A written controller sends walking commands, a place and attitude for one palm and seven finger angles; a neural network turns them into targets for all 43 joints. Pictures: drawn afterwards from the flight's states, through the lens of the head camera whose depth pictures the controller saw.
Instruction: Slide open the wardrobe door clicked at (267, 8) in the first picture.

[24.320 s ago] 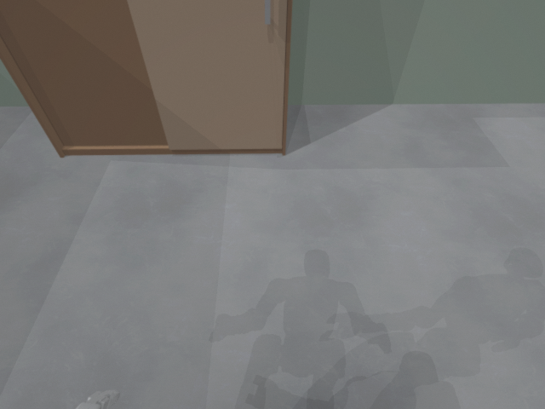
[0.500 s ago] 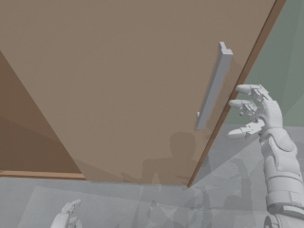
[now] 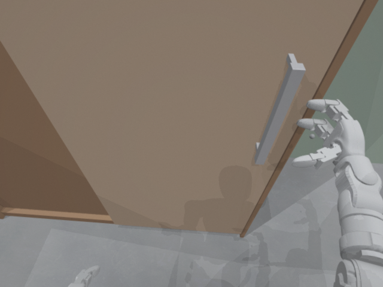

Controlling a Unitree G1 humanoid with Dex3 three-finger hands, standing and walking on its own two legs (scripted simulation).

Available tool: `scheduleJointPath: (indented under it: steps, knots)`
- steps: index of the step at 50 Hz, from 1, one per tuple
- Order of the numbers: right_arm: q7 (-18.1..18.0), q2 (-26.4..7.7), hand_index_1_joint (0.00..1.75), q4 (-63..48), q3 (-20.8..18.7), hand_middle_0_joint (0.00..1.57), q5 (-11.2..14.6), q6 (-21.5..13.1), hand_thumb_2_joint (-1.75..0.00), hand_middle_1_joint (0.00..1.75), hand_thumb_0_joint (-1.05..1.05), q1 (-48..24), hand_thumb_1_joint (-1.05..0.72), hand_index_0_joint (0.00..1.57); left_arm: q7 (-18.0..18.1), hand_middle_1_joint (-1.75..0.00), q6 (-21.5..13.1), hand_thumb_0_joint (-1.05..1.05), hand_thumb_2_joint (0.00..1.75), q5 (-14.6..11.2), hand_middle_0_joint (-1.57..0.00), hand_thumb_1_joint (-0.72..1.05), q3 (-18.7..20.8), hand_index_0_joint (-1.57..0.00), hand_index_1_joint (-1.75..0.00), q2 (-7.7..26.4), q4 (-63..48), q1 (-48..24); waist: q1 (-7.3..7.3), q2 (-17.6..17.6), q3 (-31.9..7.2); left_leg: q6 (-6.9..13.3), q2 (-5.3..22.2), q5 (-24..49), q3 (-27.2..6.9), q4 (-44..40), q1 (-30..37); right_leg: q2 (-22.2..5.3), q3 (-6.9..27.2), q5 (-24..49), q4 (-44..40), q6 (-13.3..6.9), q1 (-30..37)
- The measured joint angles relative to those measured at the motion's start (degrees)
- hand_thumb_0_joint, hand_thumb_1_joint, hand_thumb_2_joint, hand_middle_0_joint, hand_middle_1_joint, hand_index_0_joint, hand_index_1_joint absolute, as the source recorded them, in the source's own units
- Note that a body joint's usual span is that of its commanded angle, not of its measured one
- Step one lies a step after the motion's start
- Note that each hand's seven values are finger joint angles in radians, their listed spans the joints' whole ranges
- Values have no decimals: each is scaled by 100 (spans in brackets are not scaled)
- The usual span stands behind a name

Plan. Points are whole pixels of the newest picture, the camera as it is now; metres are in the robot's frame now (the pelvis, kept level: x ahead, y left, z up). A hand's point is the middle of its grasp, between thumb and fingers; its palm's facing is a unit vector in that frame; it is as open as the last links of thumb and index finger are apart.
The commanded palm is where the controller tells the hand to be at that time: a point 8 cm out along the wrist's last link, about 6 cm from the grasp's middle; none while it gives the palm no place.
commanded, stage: feel for the door with the fingertips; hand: right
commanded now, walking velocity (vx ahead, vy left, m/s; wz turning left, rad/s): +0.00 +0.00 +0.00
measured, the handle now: (272, 117) +0.47 -0.13 +0.12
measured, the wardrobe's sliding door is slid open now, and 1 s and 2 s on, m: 0.00 0.00 0.00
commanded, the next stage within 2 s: slide the fingers in behind the handle in 0.88 s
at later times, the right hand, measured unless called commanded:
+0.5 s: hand (293, 135) +0.41 -0.16 +0.13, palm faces -0.02 +1.00 +0.00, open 14.0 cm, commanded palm +0.38 -0.21 +0.13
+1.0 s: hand (289, 129) +0.42 -0.15 +0.13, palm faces -0.02 +1.00 -0.02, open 13.7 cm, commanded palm +0.41 -0.21 +0.13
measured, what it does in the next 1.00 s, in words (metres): stands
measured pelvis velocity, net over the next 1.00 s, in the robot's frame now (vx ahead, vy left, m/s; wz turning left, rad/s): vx -0.01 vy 0.01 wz -0.01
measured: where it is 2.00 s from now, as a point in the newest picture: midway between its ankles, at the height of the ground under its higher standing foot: outside the picture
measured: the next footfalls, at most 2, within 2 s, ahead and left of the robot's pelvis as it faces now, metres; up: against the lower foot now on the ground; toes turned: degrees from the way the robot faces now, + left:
none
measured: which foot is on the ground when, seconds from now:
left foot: down 0.00-1.00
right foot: down 0.00-1.00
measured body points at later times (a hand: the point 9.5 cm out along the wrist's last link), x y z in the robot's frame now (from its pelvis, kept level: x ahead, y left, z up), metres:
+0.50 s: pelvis +0.00 +0.00 +0.00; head +0.02 +0.01 +0.45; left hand +0.13 +0.25 -0.10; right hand +0.40 -0.21 +0.13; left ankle +0.00 +0.12 -0.73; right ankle -0.01 -0.12 -0.73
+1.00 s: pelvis -0.01 +0.01 +0.00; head +0.02 +0.01 +0.45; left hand +0.08 +0.26 -0.12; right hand +0.42 -0.21 +0.13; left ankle +0.00 +0.12 -0.73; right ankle -0.01 -0.12 -0.73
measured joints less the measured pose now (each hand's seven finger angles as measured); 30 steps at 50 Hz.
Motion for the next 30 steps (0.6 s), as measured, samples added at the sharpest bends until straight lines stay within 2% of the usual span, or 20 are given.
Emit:
scheduleJointPath:
  steps: [4, 9, 15, 23, 30]
  knots:
    - [7, -14, 120, 40, 145, 30, 30, 158, -30, 120, -1, -54, 50, 30, 1, -30, -9, 1, 90, -21, -20, 90, 32, -20, -30, 30, -30, -22, -20, -52, 3, -4, 10, 11, 22, -27, -3, 11, 23, 12, -10, -4, -21]
    - [-68, 247, 120, -151, 303, 30, 95, 179, -30, 120, -1, -24, 50, 30, -21, -30, -40, 1, 90, -1, -20, 90, 48, -20, -30, 25, -22, -106, -73, -56, -6, -12, 27, 7, 19, -27, -13, 28, 20, 20, -32, -9, -22]
    - [-335, 486, 120, -430, 366, 30, -44, 144, -30, 120, -1, 145, 50, 30, -97, -30, -42, 1, 90, 39, -20, 90, 34, -20, -30, -55, -88, -223, -68, -6, -54, -4, 17, -25, -14, 4, 9, 18, -12, 0, -47, 3, 36]
    - [-572, 566, 120, -564, 523, 30, -126, 271, -30, 120, -1, 173, 50, 31, -85, -30, 4, 1, 90, 34, -20, 90, 11, -20, -30, -100, -108, -334, -109, -41, 12, 6, 20, -26, 14, -12, 104, 23, 17, 16, -73, 13, 123]
    - [-565, 471, 120, -208, 473, 30, -144, 231, -30, 120, -1, -185, 50, 31, -42, -30, 26, 1, 90, 47, -20, 90, -25, -20, -30, -103, -29, -358, -97, -21, 35, 26, 20, 0, 46, -22, 80, 23, 50, 61, -94, 29, 93]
